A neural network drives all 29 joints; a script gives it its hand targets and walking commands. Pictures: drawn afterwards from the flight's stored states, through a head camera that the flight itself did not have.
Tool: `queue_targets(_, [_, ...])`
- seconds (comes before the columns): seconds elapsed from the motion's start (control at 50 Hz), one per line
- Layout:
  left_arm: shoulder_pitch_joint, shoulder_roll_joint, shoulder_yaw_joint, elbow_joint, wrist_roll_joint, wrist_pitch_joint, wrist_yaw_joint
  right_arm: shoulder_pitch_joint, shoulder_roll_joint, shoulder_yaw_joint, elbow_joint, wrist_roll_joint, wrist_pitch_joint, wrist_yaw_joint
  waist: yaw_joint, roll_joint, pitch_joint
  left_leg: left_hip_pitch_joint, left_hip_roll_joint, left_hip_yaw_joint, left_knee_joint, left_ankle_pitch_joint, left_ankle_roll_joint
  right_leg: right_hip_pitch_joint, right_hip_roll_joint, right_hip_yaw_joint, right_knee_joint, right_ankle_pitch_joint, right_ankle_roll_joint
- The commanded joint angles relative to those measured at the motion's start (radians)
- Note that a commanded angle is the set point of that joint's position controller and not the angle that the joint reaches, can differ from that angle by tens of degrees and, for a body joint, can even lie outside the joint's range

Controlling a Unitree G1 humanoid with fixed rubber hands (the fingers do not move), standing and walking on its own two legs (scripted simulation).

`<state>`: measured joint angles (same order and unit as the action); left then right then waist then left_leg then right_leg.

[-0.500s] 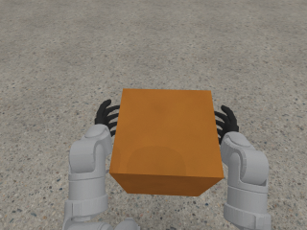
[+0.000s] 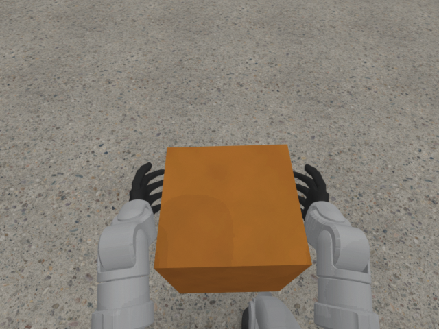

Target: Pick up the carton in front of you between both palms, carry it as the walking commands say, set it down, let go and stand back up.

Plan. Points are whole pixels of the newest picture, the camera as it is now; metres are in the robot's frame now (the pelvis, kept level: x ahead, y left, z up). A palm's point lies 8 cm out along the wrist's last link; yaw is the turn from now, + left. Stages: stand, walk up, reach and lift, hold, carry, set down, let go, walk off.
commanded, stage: carry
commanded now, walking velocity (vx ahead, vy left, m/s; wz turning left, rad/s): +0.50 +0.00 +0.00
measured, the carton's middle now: (228, 226) +0.31 -0.02 -0.01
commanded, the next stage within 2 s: none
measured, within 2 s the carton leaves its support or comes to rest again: neither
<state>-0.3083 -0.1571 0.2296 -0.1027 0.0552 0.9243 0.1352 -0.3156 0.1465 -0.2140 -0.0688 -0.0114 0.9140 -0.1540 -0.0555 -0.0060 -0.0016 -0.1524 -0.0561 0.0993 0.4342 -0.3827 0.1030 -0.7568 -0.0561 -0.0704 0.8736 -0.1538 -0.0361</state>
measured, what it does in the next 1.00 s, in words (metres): walks ahead: right foot, then left foot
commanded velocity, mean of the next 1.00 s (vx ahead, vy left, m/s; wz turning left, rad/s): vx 0.30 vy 0.00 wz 0.00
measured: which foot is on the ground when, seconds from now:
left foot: down 0.00-0.14, up 0.16-0.62, down 0.64-1.00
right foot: up 0.00-0.12, down 0.14-0.66, up 0.68-1.00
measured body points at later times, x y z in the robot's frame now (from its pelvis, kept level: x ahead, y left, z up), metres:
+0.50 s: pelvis +0.37 +0.00 +0.01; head +0.36 -0.02 +0.46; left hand +0.64 +0.15 +0.11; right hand +0.65 -0.15 +0.10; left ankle +0.50 +0.16 -0.69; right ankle +0.26 -0.07 -0.73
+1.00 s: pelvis +0.65 +0.04 +0.01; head +0.63 +0.05 +0.46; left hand +0.90 +0.19 +0.10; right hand +0.89 -0.12 +0.11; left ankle +0.62 +0.12 -0.73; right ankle +0.75 -0.09 -0.71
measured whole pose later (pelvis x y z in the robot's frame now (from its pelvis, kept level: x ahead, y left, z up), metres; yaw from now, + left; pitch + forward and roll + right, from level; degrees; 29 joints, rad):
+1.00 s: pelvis +0.65 +0.04 +0.01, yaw -1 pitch +2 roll +0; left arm 0.04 -0.13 0.04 -0.55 0.05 1.17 0.12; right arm 0.06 0.13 -0.03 -0.54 -0.05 1.15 -0.14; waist 0.00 -0.02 -0.11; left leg -0.15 0.03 0.20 0.38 -0.26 0.04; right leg -0.45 -0.08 -0.14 0.54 -0.13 0.03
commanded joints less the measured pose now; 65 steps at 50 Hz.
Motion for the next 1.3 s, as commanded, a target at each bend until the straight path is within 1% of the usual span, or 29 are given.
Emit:
queue_targets(0.0, [-0.484,-0.746,-0.661,-0.035,-0.131,-0.014,-0.008,-0.534,0.764,0.691,-0.092,0.19,-0.011,0.07,-0.013,0.109,-0.3,0.29,0.204,-0.116,-0.086,0.922,0.032,0.084,0.064,-0.107,-0.255,0.142,-0.013])
queue_targets(0.06, [-0.479,-0.692,-0.661,-0.073,-0.146,-0.002,0.001,-0.522,0.708,0.68,-0.128,0.191,-0.002,0.055,0.015,0.161,-0.333,0.299,0.21,-0.059,0.015,1.182,-0.005,0.327,0.121,-0.155,-0.386,0.205,-0.049])
queue_targets(0.1, [-0.447,-0.647,-0.644,-0.085,-0.149,0.013,0.009,-0.508,0.664,0.667,-0.147,0.177,0.015,0.042,0.094,0.135,-0.437,0.207,0.193,0.01,0.306,1.073,-0.051,0.653,0.11,-0.149,-0.466,0.21,-0.047])
queue_targets(0.12, [-0.426,-0.628,-0.632,-0.086,-0.149,0.025,0.011,-0.52,0.643,0.66,-0.162,0.171,0.026,0.034,0.118,0.033,-0.502,-0.003,0.161,0.002,0.518,0.728,-0.067,0.891,-0.039,0.047,-0.418,0.209,-0.069])
queue_targets(0.14, [-0.446,-0.581,-0.616,-0.083,-0.149,0.037,0.019,-0.486,0.646,0.65,-0.152,0.164,0.044,0.026,0.096,-0.228,-0.597,-0.373,0.002,-0.046,0.86,-0.012,-0.12,1.188,-0.377,0.546,-0.408,0.305,-0.273])
queue_targets(0.16, [-0.378,-0.6,-0.625,-0.058,-0.163,0.051,0.021,-0.459,0.618,0.638,-0.172,0.159,0.058,0.019,0.112,-0.205,-0.587,-0.488,-0.009,-0.123,0.991,-0.1,-0.097,1.152,-0.358,0.651,-0.516,0.173,-0.313])
queue_targets(0.18, [-0.386,-0.627,-0.642,-0.094,-0.186,0.059,0.015,-0.466,0.637,0.634,-0.192,0.166,0.069,0.016,0.105,-0.174,-0.513,-0.556,0.044,-0.146,1.0,-0.058,-0.076,1.087,-0.317,0.565,-0.532,0.17,-0.284])
queue_targets(0.2, [-0.41,-0.664,-0.664,-0.126,-0.208,0.069,0.005,-0.457,0.656,0.621,-0.197,0.159,0.079,0.016,0.086,-0.054,-0.458,-0.551,0.082,-0.146,0.925,-0.01,-0.07,1.002,-0.296,0.47,-0.547,0.232,-0.24])
queue_targets(0.22, [-0.434,-0.696,-0.69,-0.16,-0.232,0.077,-0.009,-0.433,0.668,0.615,-0.2,0.146,0.087,0.019,0.071,0.003,-0.411,-0.528,0.113,-0.135,0.834,0.022,-0.074,0.923,-0.277,0.387,-0.568,0.27,-0.193])
queue_targets(0.26, [-0.427,-0.739,-0.728,-0.214,-0.263,0.095,-0.037,-0.356,0.71,0.636,-0.204,0.131,0.106,0.034,0.066,-0.017,-0.392,-0.451,0.134,-0.108,0.678,0.081,-0.096,0.829,-0.239,0.284,-0.621,0.232,-0.139])
queue_targets(0.38, [-0.218,-0.743,-0.759,-0.315,-0.294,0.177,-0.086,-0.176,0.767,0.709,-0.319,0.142,0.175,0.059,0.071,-0.112,-0.281,-0.507,0.132,0.01,0.332,0.229,-0.14,0.848,-0.169,0.086,-0.676,0.383,-0.105])
queue_targets(0.52, [-0.035,-0.735,-0.723,-0.37,-0.247,0.234,-0.108,-0.106,0.787,0.789,-0.461,0.205,0.24,0.095,0.079,-0.158,-0.145,-0.447,0.09,0.105,0.09,0.376,-0.109,0.878,-0.146,-0.024,-0.684,0.563,-0.069])
queue_targets(0.58, [-0.003,-0.737,-0.744,-0.426,-0.254,0.244,-0.116,-0.071,0.79,0.801,-0.504,0.222,0.251,0.112,0.067,-0.183,-0.198,-0.202,0.038,0.164,0.029,0.361,-0.082,0.862,-0.14,-0.089,-0.512,0.782,-0.032])
queue_targets(0.6, [-0.011,-0.726,-0.759,-0.446,-0.26,0.247,-0.117,-0.049,0.777,0.796,-0.505,0.22,0.252,0.116,0.043,-0.148,-0.253,-0.021,0.01,0.193,-0.026,0.342,-0.082,0.805,-0.112,-0.135,-0.341,0.751,-0.007])
queue_targets(0.62, [-0.024,-0.709,-0.772,-0.465,-0.26,0.249,-0.115,-0.033,0.763,0.793,-0.514,0.214,0.255,0.12,0.025,-0.085,-0.315,0.201,0.1,0.092,-0.02,0.334,-0.078,0.638,-0.086,-0.129,-0.143,0.525,0.026])
queue_targets(0.64, [-0.023,-0.707,-0.785,-0.486,-0.269,0.255,-0.116,-0.029,0.739,0.778,-0.507,0.215,0.255,0.122,0.024,0.165,-0.435,0.48,0.425,-0.389,-0.028,0.379,0.082,0.313,0.002,-0.095,0.202,0.175,0.071])
queue_targets(0.66, [-0.019,-0.708,-0.798,-0.488,-0.275,0.257,-0.119,0.001,0.757,0.78,-0.483,0.218,0.252,0.124,0.028,0.283,-0.444,0.445,0.503,-0.558,-0.135,0.625,0.168,0.197,0.107,-0.014,0.433,-0.316,0.063])
queue_targets(0.7, [-0.02,-0.778,-0.821,-0.486,-0.276,0.244,-0.129,-0.001,0.802,0.793,-0.514,0.235,0.24,0.138,0.031,0.135,-0.411,0.326,0.451,-0.34,-0.1,0.858,0.133,0.17,-0.005,0.078,0.484,-0.303,0.024])
queue_targets(0.72, [-0.025,-0.807,-0.828,-0.489,-0.276,0.237,-0.135,-0.01,0.832,0.803,-0.52,0.236,0.232,0.148,0.037,0.069,-0.373,0.233,0.427,-0.252,-0.13,0.823,0.089,0.195,-0.044,0.084,0.398,-0.254,0.022])
queue_targets(0.76, [-0.013,-0.839,-0.835,-0.464,-0.263,0.223,-0.141,-0.013,0.856,0.813,-0.515,0.237,0.221,0.161,0.052,0.089,-0.334,0.109,0.371,-0.12,-0.193,0.691,0.028,0.284,-0.055,0.044,0.186,-0.201,0.032])
queue_targets(0.84, [0.05,-0.824,-0.832,-0.442,-0.237,0.211,-0.131,0.03,0.805,0.81,-0.51,0.232,0.216,0.177,0.056,0.142,-0.303,0.039,0.323,0.014,-0.189,0.713,0.021,0.375,-0.014,-0.03,-0.158,-0.142,0.058])
queue_targets(0.92, [0.013,-0.755,-0.838,-0.502,-0.247,0.23,-0.114,0.037,0.733,0.791,-0.541,0.218,0.231,0.163,0.049,0.175,-0.266,0.012,0.315,0.046,-0.164,0.621,-0.001,0.405,-0.009,-0.071,-0.273,0.01,0.066])
queue_targets(1.0, [0.01,-0.647,-0.795,-0.493,-0.251,0.271,-0.098,0.018,0.64,0.756,-0.534,0.193,0.272,0.131,0.059,0.108,-0.192,-0.058,0.268,0.057,-0.061,0.453,-0.065,0.52,-0.03,-0.096,-0.474,0.192,0.068])
queue_targets(1.02, [0.011,-0.618,-0.779,-0.481,-0.247,0.284,-0.093,0.019,0.616,0.743,-0.519,0.185,0.283,0.121,0.056,0.083,-0.193,-0.084,0.257,0.057,-0.017,0.425,-0.087,0.575,-0.074,-0.068,-0.478,0.258,0.069])
queue_targets(1.04, [0.011,-0.586,-0.764,-0.471,-0.246,0.296,-0.089,0.021,0.593,0.733,-0.508,0.178,0.293,0.112,0.046,0.024,-0.202,-0.133,0.229,0.065,0.033,0.337,-0.112,0.636,-0.155,0.001,-0.446,0.505,0.055])
queue_targets(1.06, [-0.012,-0.582,-0.756,-0.467,-0.252,0.3,-0.087,0.008,0.595,0.742,-0.521,0.186,0.304,0.105,0.043,-0.05,-0.244,-0.15,0.205,0.022,0.035,0.286,-0.127,0.697,-0.193,0.031,-0.395,0.662,-0.006])
queue_targets(1.08, [0.018,-0.595,-0.739,-0.436,-0.246,0.299,-0.085,-0.017,0.601,0.761,-0.542,0.197,0.316,0.104,0.05,-0.121,-0.269,-0.108,0.189,0.019,0.035,0.222,-0.132,0.676,-0.2,0.063,-0.408,0.656,-0.028])
queue_targets(1.1, [0.011,-0.622,-0.736,-0.434,-0.25,0.297,-0.089,-0.043,0.619,0.775,-0.549,0.208,0.319,0.106,0.052,-0.127,-0.278,-0.076,0.191,0.02,0.048,0.221,-0.138,0.655,-0.189,0.056,-0.421,0.656,-0.03])
queue_targets(1.28, [-0.042,-0.716,-0.763,-0.299,-0.221,0.222,-0.166,-0.05,0.707,0.767,-0.373,0.168,0.241,0.18,0.054,-0.003,-0.343,0.004,0.21,0.006,0.059,0.479,-0.133,0.632,-0.133,-0.006,-0.32,0.597,-0.018])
